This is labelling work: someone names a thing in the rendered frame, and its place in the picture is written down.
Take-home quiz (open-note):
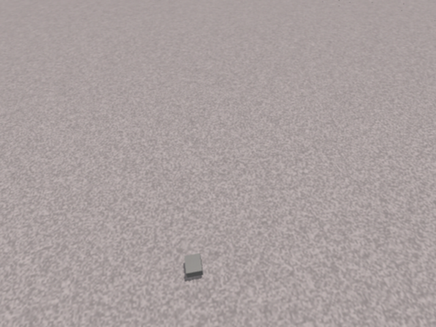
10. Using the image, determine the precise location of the small box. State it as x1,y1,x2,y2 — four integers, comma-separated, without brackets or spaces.
185,253,203,278

